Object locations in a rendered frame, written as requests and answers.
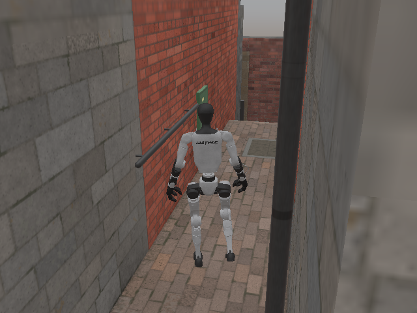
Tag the robot left upper arm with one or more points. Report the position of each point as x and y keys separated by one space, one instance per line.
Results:
x=182 y=150

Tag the right robot hand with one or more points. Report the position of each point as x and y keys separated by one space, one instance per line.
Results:
x=238 y=183

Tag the right robot shin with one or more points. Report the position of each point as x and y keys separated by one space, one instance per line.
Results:
x=228 y=232

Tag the robot right upper arm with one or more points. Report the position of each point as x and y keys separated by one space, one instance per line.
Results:
x=231 y=147

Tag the robot shin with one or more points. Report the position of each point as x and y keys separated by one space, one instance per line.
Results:
x=196 y=237
x=228 y=232

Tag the left robot hand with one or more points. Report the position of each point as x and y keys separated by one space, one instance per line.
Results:
x=170 y=192

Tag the right robot forearm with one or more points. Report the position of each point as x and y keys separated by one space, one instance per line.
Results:
x=239 y=171

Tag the left robot forearm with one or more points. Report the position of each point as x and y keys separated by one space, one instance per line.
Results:
x=174 y=176

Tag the left robot shin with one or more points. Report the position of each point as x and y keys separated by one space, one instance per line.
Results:
x=196 y=237

